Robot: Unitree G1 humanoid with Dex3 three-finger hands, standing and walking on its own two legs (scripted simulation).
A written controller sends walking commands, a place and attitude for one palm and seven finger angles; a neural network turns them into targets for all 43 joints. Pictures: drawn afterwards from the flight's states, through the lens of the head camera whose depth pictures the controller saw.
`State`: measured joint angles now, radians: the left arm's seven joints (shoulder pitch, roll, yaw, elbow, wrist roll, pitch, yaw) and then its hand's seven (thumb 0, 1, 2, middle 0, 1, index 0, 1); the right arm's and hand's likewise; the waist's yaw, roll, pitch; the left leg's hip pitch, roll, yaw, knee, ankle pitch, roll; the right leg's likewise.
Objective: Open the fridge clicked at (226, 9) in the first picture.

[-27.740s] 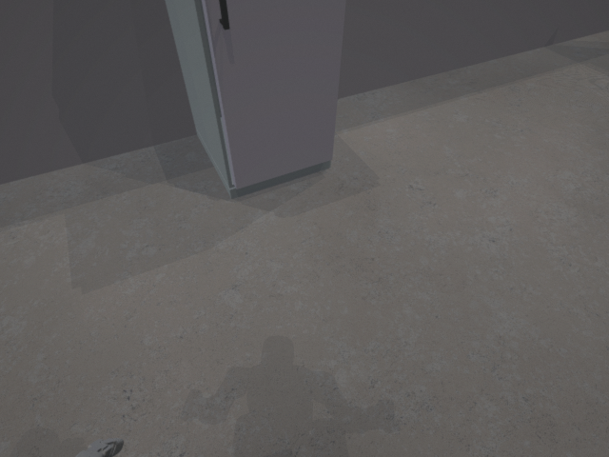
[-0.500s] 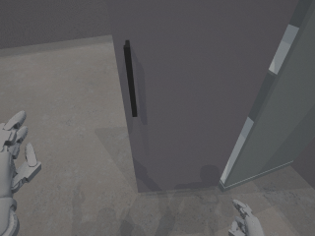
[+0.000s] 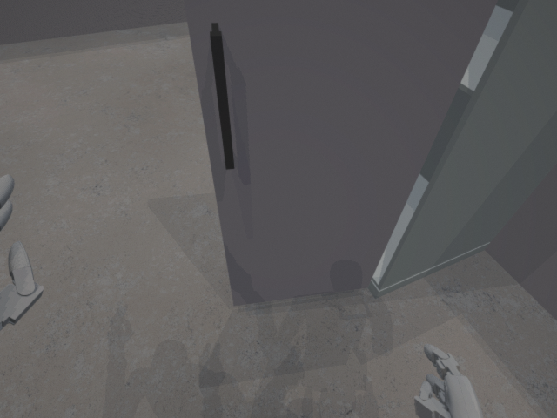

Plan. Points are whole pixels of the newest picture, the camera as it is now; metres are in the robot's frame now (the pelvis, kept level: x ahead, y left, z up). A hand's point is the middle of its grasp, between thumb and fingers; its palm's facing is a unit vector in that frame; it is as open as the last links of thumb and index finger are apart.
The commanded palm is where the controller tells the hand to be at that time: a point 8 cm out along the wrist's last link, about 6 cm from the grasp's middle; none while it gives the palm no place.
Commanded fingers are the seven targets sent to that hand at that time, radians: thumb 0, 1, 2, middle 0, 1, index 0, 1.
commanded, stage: step back with the hand held close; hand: left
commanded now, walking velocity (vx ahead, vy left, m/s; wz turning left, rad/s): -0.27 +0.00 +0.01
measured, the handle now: (223, 104) +0.57 +0.15 +0.16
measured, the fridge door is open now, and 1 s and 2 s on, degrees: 75 75 75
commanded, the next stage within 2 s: stop stepping back and stand still in 0.90 s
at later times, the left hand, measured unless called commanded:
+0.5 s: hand out of the picture +0.12 +0.27 +0.17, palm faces +0.51 -0.75 -0.42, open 7.4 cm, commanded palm +0.05 +0.30 +0.18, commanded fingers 0.00 0.90 0.90 -0.20 -0.30 -0.20 -0.30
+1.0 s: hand out of the picture +0.02 +0.26 +0.18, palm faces +0.41 -0.82 -0.41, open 7.4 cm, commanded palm -0.04 +0.29 +0.18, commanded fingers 0.00 0.90 0.90 -0.20 -0.30 -0.20 -0.30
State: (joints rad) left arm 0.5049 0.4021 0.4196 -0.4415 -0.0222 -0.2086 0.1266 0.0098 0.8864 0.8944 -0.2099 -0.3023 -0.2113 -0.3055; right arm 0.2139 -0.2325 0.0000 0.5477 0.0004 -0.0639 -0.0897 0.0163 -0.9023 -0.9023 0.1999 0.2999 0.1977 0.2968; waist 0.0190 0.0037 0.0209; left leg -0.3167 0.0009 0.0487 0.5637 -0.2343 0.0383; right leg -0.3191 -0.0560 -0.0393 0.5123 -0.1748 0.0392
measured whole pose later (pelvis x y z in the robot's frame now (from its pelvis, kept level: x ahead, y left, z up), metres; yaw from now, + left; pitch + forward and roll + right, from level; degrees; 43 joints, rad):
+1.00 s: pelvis -0.18 -0.01 +0.01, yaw +0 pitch -1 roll -3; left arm 0.48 0.43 0.42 -0.51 -0.05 -0.23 0.11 0.01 0.89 0.89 -0.21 -0.30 -0.21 -0.31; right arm 0.12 -0.16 0.00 0.56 -0.03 -0.18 -0.03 0.02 -0.90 -0.90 0.20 0.30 0.20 0.30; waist 0.04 -0.03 0.03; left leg -0.37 0.06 0.12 0.44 -0.07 0.07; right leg -0.41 0.09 0.02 0.95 -0.48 0.03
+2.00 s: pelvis -0.28 -0.01 +0.00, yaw -2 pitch -1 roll -1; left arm 0.51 0.38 0.40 -0.44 -0.02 -0.23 0.14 0.01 0.89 0.90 -0.21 -0.30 -0.21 -0.31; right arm 0.21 -0.18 0.03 0.62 -0.01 -0.17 -0.06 0.02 -0.90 -0.90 0.20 0.30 0.20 0.30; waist 0.01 0.00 -0.01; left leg -0.33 0.06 0.06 0.55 -0.21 0.00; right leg -0.19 0.01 -0.04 0.54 -0.33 -0.02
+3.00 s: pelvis -0.29 +0.02 +0.01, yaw -1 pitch -2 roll -1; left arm 0.25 0.33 0.01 1.16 0.02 0.01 0.00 0.00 0.91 0.89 -0.20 -0.30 -0.20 -0.30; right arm 0.19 -0.28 -0.02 1.12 -0.02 0.02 -0.01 0.01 -0.90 -0.90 0.20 0.30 0.20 0.30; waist 0.00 0.01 0.06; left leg -0.27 0.01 0.06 0.42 -0.12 0.03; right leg -0.13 -0.02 -0.05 0.40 -0.24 0.01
